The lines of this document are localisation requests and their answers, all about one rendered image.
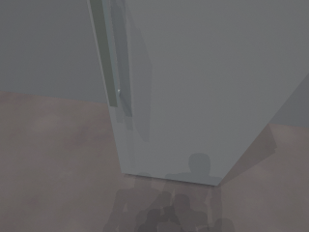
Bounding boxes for handle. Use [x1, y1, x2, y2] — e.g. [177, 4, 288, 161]
[90, 0, 121, 107]

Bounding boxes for fridge door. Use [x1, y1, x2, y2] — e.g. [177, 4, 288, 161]
[86, 0, 309, 186]

